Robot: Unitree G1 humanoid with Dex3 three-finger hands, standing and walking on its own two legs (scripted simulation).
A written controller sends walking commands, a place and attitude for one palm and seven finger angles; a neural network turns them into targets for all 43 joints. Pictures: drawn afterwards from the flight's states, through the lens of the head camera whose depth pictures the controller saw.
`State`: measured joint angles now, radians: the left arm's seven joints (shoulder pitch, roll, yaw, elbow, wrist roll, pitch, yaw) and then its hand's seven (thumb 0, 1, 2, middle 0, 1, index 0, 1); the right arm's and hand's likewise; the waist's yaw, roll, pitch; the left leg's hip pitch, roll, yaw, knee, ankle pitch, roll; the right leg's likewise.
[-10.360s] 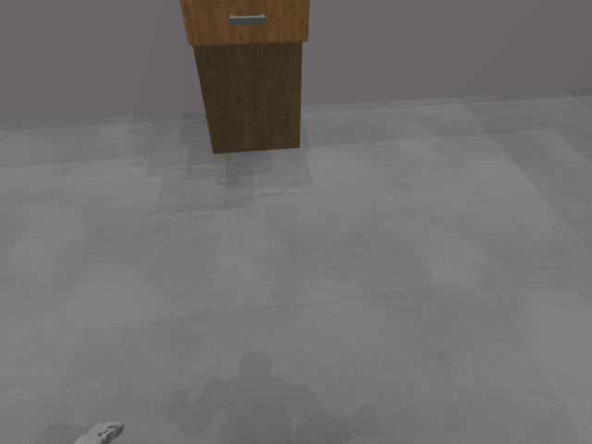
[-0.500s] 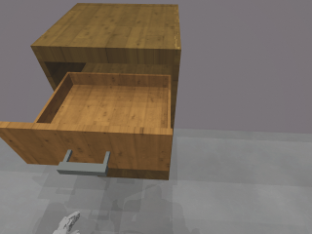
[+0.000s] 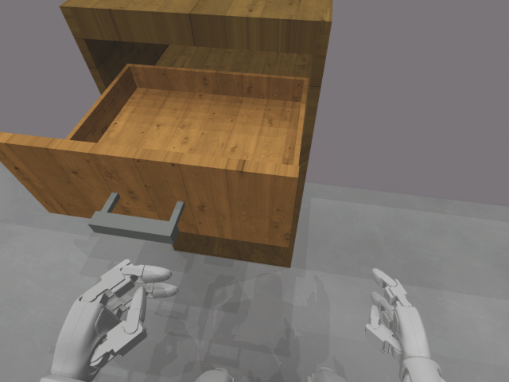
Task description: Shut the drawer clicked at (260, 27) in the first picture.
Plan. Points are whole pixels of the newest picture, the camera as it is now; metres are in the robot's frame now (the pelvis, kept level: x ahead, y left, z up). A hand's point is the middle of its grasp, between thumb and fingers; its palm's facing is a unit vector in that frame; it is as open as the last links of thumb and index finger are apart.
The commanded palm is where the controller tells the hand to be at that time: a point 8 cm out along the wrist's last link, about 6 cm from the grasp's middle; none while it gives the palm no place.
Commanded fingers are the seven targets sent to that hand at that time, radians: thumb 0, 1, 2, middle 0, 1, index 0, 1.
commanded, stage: raise the hand and make a fist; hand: left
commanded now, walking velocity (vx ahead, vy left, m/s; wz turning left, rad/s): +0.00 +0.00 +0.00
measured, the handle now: (140, 215) +0.32 +0.21 +0.10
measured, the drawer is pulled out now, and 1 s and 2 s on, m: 0.29 0.29 0.29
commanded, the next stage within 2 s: bring the fist close to the handle in 1.28 s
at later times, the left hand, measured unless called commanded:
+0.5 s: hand (108, 313) +0.17 +0.18 +0.14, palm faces -0.02 -0.99 -0.12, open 3.1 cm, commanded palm +0.11 +0.23 +0.15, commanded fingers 0.00 0.90 0.90 -1.34 -1.53 -1.34 -1.53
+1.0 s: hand (69, 291) +0.17 +0.19 +0.20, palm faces +0.00 -0.99 -0.15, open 3.3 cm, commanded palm +0.10 +0.24 +0.20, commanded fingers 0.00 0.90 0.90 -1.40 -1.60 -1.40 -1.60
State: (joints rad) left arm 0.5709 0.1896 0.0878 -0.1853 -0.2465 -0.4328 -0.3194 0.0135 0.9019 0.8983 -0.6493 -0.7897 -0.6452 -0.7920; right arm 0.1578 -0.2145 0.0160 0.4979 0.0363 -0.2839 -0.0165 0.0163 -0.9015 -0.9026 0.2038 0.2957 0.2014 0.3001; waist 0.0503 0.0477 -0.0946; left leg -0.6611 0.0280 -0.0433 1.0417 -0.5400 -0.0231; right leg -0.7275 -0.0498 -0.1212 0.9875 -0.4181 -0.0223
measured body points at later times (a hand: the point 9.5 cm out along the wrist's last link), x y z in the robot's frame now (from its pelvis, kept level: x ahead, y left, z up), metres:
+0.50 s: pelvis +0.02 +0.02 +0.02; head +0.03 +0.01 +0.47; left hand +0.17 +0.23 +0.14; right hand +0.22 -0.21 -0.02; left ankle -0.01 +0.13 -0.67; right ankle +0.05 -0.11 -0.67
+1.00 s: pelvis +0.03 +0.01 +0.04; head +0.00 -0.01 +0.49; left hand +0.17 +0.25 +0.21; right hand +0.24 -0.19 +0.01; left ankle -0.01 +0.13 -0.67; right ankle +0.05 -0.11 -0.67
